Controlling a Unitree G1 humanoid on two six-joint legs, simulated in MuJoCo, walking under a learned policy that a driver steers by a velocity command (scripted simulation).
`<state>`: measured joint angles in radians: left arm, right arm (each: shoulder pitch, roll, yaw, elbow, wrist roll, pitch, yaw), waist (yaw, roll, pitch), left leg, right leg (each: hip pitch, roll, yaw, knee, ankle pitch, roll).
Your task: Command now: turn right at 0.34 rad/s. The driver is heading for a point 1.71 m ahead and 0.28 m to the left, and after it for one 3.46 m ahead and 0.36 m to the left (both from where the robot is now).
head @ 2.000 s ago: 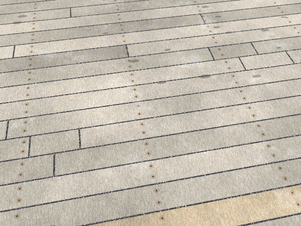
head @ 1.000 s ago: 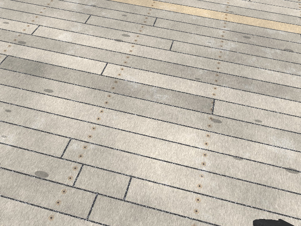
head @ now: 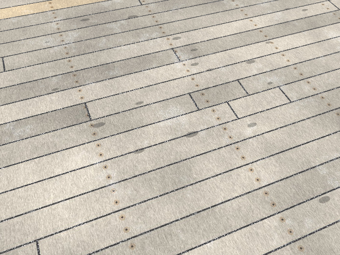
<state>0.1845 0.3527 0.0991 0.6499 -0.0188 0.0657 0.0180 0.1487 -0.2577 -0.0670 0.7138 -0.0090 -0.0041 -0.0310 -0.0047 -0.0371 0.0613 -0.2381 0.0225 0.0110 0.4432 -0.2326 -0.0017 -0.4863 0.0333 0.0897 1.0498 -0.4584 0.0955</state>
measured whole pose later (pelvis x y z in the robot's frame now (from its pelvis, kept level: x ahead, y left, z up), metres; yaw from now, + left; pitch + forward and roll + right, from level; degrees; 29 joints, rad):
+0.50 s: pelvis +0.01 -0.05 +0.00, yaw -2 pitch -1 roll +0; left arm 0.16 0.23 0.02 0.68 0.02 0.02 0.00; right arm 0.19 -0.29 -0.03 0.84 -0.01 -0.01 -0.02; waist -0.02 0.00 0.02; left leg -0.17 0.07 0.00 0.45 -0.26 -0.07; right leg -0.19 0.04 0.02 0.49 -0.29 -0.04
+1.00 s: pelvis +0.11 +0.01 +0.00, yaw -2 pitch +1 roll -1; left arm 0.28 0.30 0.06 0.75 -0.03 -0.06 0.00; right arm 0.34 -0.27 -0.03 0.92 0.00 -0.10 0.02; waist -0.03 -0.04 0.00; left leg -0.15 -0.02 0.04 0.42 -0.29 0.06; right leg -0.44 -0.01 0.02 1.06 -0.32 -0.04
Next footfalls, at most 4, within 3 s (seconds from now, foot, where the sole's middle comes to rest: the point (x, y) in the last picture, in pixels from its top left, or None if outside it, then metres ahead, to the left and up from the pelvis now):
0.16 right None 0.03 -0.15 -0.78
1.36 right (200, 245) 0.48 -0.12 -0.78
1.86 left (141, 177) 0.77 0.12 -0.78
2.42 right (193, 125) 1.06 -0.12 -0.78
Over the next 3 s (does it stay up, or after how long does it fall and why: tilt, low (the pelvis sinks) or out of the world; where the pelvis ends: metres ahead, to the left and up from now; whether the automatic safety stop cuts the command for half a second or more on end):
stays up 1.22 0.02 -0.03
